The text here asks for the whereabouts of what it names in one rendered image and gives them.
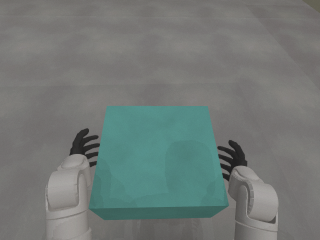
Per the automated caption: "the robot right forearm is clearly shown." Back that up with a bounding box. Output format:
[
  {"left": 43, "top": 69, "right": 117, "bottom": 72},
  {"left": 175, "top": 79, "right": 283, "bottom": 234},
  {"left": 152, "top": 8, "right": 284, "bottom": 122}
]
[{"left": 228, "top": 165, "right": 279, "bottom": 240}]

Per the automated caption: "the robot left forearm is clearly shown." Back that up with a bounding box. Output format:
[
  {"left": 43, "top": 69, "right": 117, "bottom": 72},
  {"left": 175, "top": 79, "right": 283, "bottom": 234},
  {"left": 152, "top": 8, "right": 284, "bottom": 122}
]
[{"left": 45, "top": 154, "right": 92, "bottom": 240}]

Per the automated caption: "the carton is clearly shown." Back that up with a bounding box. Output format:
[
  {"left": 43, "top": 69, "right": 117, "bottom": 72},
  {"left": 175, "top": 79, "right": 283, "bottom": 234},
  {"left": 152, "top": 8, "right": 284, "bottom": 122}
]
[{"left": 88, "top": 106, "right": 229, "bottom": 220}]

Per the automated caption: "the right robot hand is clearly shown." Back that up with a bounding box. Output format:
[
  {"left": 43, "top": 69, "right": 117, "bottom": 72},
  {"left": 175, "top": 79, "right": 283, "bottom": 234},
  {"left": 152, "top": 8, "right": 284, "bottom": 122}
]
[{"left": 217, "top": 140, "right": 247, "bottom": 181}]

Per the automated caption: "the left robot hand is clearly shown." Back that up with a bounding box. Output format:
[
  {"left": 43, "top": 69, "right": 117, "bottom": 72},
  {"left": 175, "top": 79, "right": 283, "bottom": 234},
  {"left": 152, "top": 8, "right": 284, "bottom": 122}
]
[{"left": 69, "top": 128, "right": 100, "bottom": 167}]

